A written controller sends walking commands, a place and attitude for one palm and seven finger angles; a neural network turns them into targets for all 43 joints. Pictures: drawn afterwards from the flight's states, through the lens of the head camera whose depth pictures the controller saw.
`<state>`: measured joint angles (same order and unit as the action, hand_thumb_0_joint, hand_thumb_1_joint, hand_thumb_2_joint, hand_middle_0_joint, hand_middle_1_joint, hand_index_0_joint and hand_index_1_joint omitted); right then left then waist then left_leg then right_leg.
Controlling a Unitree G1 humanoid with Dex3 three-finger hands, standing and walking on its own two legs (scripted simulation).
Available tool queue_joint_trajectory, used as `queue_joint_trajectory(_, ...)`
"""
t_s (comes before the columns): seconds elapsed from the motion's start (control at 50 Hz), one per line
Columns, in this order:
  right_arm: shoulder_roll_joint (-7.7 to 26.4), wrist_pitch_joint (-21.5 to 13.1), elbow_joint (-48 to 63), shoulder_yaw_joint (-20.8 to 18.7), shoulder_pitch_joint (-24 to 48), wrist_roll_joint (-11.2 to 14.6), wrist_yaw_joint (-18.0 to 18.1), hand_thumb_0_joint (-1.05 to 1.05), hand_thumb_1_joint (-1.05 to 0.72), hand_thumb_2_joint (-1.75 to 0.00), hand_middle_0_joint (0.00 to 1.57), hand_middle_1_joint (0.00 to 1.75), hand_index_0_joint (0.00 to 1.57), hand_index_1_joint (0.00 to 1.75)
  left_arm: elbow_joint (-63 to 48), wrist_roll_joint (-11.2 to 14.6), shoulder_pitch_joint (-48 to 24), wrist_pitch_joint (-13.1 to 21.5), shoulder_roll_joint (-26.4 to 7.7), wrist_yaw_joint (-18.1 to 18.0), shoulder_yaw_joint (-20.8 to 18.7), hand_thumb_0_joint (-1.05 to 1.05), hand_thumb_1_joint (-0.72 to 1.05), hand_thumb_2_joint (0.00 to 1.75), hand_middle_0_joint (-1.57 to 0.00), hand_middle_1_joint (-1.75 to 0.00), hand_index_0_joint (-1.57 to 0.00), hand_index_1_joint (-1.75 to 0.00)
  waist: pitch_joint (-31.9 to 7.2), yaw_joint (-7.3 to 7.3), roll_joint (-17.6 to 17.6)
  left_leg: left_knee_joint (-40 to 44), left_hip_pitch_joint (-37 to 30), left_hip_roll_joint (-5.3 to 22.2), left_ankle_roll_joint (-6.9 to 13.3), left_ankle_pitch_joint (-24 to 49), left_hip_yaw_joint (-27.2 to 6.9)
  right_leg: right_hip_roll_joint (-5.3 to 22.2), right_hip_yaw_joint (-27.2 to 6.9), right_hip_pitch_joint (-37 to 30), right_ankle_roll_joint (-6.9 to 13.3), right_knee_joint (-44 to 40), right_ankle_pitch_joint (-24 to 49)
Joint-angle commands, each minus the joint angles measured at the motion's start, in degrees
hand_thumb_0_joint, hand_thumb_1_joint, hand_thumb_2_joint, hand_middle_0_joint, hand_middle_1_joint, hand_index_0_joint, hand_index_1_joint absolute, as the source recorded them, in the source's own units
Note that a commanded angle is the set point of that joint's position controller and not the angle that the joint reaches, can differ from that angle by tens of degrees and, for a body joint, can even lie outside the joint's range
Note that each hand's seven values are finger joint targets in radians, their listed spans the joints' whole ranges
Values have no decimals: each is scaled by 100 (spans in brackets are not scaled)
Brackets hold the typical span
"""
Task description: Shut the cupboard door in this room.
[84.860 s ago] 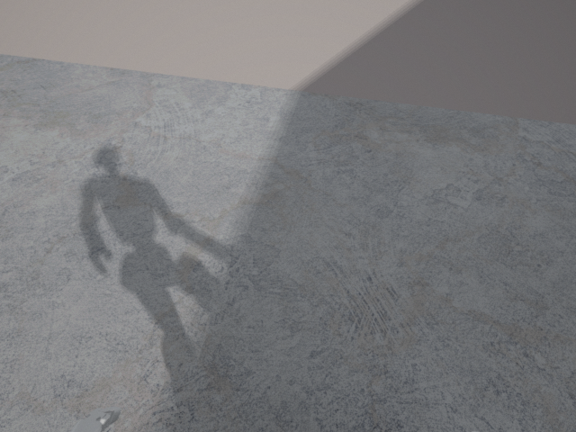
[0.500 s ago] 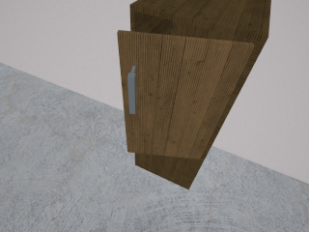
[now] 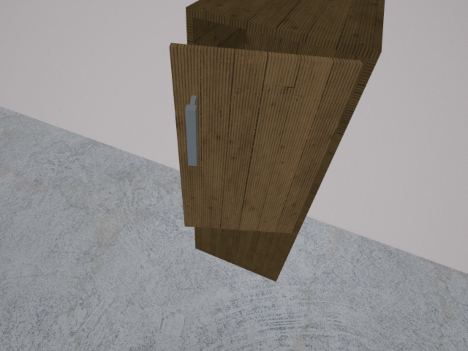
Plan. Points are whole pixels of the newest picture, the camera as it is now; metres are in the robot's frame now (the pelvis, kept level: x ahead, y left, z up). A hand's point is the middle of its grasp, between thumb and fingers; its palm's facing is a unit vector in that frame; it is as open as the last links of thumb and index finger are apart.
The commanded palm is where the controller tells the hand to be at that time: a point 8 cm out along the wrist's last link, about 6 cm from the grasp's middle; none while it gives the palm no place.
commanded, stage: shuffle to correct the standing spot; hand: left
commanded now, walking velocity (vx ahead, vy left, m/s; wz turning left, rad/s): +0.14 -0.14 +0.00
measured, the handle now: (193, 131) +0.53 +0.13 +0.08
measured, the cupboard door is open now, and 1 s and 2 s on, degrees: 20 20 20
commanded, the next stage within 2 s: come to a stop and stand still in 0.38 s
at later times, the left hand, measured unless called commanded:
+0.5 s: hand (179, 342) +0.18 +0.11 -0.17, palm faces -0.06 -0.98 -0.18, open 7.4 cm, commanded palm none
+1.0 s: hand out of the picture +0.09 +0.12 -0.17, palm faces +0.11 -0.95 -0.27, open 7.4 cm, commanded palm none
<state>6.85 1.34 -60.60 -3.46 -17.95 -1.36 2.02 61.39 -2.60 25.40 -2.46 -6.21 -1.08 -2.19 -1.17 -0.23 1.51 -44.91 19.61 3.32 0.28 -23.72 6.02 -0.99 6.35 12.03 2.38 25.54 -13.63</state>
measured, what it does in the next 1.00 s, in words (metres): steps to the right: left foot, then right foot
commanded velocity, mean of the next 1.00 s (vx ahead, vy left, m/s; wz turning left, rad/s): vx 0.00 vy -0.02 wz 0.04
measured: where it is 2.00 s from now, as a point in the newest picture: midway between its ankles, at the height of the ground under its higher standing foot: outside the picture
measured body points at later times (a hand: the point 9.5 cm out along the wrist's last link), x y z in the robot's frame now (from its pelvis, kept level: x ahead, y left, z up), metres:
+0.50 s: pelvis +0.06 -0.06 -0.01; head +0.10 -0.06 +0.44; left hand +0.18 +0.16 -0.15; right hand -0.06 -0.27 -0.16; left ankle -0.01 +0.08 -0.72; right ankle +0.09 -0.18 -0.74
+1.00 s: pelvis +0.07 -0.08 -0.01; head +0.12 -0.09 +0.44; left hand +0.09 +0.17 -0.15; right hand +0.21 -0.29 -0.16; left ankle +0.10 +0.01 -0.74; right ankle +0.05 -0.19 -0.74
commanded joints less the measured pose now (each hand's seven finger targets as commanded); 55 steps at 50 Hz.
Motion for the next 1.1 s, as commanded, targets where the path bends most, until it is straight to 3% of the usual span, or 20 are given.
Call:
queue_joint_trajectory(0.0,539,-253,-36,-24,-981,-46,107,0,-90,-90,20,30,20,30,-366,119,80,89,-471,54,-94,0,90,90,-20,-30,-20,-30,624,248,-966,2811,-1472,824,336,-306,-1313,441,-677,1773,120,784,-1433)
queue_joint_trajectory(0.02,1119,-268,17,-171,-1235,-67,166,0,-90,-90,20,30,20,30,-578,75,-21,89,-300,109,-61,0,90,90,-20,-30,-20,-30,702,317,-1849,3556,-1605,2136,795,-1131,-3041,128,-118,2722,-202,1950,-1585)
queue_joint_trajectory(0.04,1354,-265,49,-203,-1250,-84,200,0,-90,-90,20,30,20,30,-821,-5,-605,49,-478,154,-114,0,90,90,-20,-30,-20,-30,1068,425,-1258,3921,-996,2610,1155,-1346,-3459,436,-653,2886,-187,2877,-1359)
queue_joint_trajectory(0.08,916,-329,2,-59,-759,-79,197,0,-90,-90,20,30,20,30,-735,-55,-767,13,-550,201,-213,0,90,90,-20,-30,-20,-30,1041,130,-894,3819,-460,1881,696,-600,-2523,525,-887,2633,-245,3460,-493)
queue_joint_trajectory(0.18,762,-454,-101,11,-874,-57,202,0,-90,-90,20,30,20,30,-725,58,-1036,50,-415,268,-159,0,90,90,-20,-30,-20,-30,710,115,-718,3373,-1148,1429,816,1661,-1142,648,-621,2468,-434,2889,85)
queue_joint_trajectory(0.3,914,-361,-238,-84,-1254,-111,127,0,-90,-90,20,30,20,30,-943,103,-1818,104,-375,280,-84,0,90,90,-20,-30,-20,-30,621,440,-988,2953,-1224,1351,738,2680,-773,491,-28,1665,-429,1356,-24)
queue_joint_trajectory(0.38,997,-288,-191,-120,-1010,-96,76,0,-90,-90,20,30,20,30,-787,123,-1342,199,-577,251,-145,0,90,90,-20,-30,-20,-30,240,123,-829,2261,-588,1143,476,2219,-741,300,163,-30,-331,75,355)
queue_joint_trajectory(0.4,913,-292,-195,-111,-1011,-50,38,0,-90,-90,20,30,20,30,-590,117,-808,256,-801,215,-191,0,90,90,-20,-30,-20,-30,-144,-115,-380,1636,-231,853,291,1896,-531,412,-23,-1004,-258,-201,603)
queue_joint_trajectory(0.44,356,-225,59,44,-929,34,1,0,-90,-90,20,30,20,30,-350,120,-43,317,-1614,79,-316,0,90,90,-20,-30,-20,-30,-793,-384,1608,-827,1475,-28,-77,-1509,175,2403,-1857,-2355,520,-666,749)
queue_joint_trajectory(0.54,211,-73,3,71,-577,27,-51,0,-90,-90,20,30,20,30,-557,133,-1360,412,-826,-98,-104,0,90,90,-20,-30,-20,-30,210,163,397,-1191,634,397,-198,-290,-389,1953,-741,-34,624,-796,2149)
queue_joint_trajectory(0.66,250,-23,96,28,-565,47,-49,0,-90,-90,20,30,20,30,-683,140,-1360,295,-1028,-138,-205,0,90,90,-20,-30,-20,-30,104,170,338,1263,-635,-42,-276,1127,34,1751,-595,240,507,113,2901)
queue_joint_trajectory(0.72,1045,-63,378,-140,-325,-3,-25,0,-90,-90,20,30,20,30,-874,163,-1172,162,-740,-121,-166,0,90,90,-20,-30,-20,-30,-217,69,-965,1831,-1244,1240,412,4705,-1045,840,14,586,-257,944,864)
queue_joint_trajectory(0.76,1078,-78,479,-108,179,-36,18,0,-90,-90,20,30,20,30,-834,162,-1270,74,-670,-154,-143,0,90,90,-20,-30,-20,-30,32,57,-1687,2326,-1000,1445,1009,5813,-1352,452,-153,640,-376,2151,-1498)
queue_joint_trajectory(0.84,1202,-29,711,-154,640,-57,31,0,-90,-90,20,30,20,30,-784,140,-1135,54,-674,-124,-149,0,90,90,-20,-30,-20,-30,-75,15,-1031,2059,-1608,1365,1198,5745,-1049,378,-403,1096,-342,2451,-1667)
queue_joint_trajectory(0.92,1260,7,773,-192,810,-3,-17,0,-90,-90,20,30,20,30,-685,115,-704,129,-690,-121,-105,0,90,90,-20,-30,-20,-30,-484,-83,-501,1751,-1763,1098,869,4987,-801,341,-192,386,-407,860,-428)
queue_joint_trajectory(0.96,1057,8,784,-165,866,54,-65,0,-90,-90,20,30,20,30,-656,78,-518,190,-826,-142,-102,0,90,90,-20,-30,-20,-30,-446,-161,9,1354,-1235,664,422,3276,-624,613,-495,-172,-392,-371,979)
queue_joint_trajectory(0.98,1196,-209,1231,-127,1049,207,-87,0,-90,-90,20,30,20,30,-719,95,-245,365,-1028,-334,-37,0,90,90,-20,-30,-20,-30,-736,-209,1033,421,-1093,521,168,2833,-447,1075,-1200,-276,-442,-385,3371)
queue_joint_trajectory(1.0,851,-110,1430,-98,854,136,-232,0,-90,-90,20,30,20,30,-1090,98,-645,431,-1417,-292,-68,0,90,90,-20,-30,-20,-30,-529,-24,1704,70,138,-168,59,87,-342,1782,-1919,-433,67,-327,2919)
queue_joint_trajectory(1.02,746,-22,1317,-75,1103,25,-283,0,-90,-90,20,30,20,30,-1097,75,-703,487,-1364,-245,-49,0,90,90,-20,-30,-20,-30,-409,-110,519,-232,230,-237,-5,10,-409,1906,-1908,-465,454,-213,3315)
queue_joint_trajectory(1.08,641,-27,1418,-33,1119,95,-263,0,-90,-90,20,30,20,30,-1164,52,-525,553,-1363,-261,-91,0,90,90,-20,-30,-20,-30,-273,-45,658,-551,647,-253,49,-103,-493,1752,-1677,-710,799,69,4014)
